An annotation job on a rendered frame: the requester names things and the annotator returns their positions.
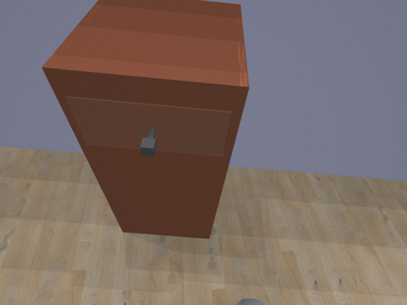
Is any handle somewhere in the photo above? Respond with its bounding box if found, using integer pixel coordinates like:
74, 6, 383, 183
140, 128, 157, 157

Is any cabinet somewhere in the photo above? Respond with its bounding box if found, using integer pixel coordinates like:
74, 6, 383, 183
42, 0, 249, 239

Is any drawer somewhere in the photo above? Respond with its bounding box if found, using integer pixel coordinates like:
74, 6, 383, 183
67, 96, 232, 155

